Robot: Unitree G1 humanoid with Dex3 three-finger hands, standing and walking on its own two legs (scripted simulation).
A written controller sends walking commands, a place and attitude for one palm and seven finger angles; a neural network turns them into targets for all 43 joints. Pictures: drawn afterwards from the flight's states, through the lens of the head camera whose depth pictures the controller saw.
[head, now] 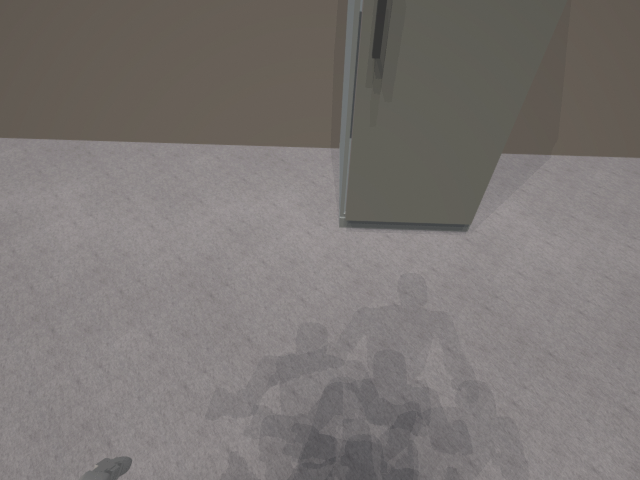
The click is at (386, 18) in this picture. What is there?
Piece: fridge door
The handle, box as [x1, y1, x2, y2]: [372, 0, 386, 58]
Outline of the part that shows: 386,0 378,0 372,57 379,58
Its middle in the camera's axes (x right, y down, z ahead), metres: +0.15 -0.61 +0.99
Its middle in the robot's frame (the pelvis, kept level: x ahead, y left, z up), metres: +1.18 -0.10 +0.16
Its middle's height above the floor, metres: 0.93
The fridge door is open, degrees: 0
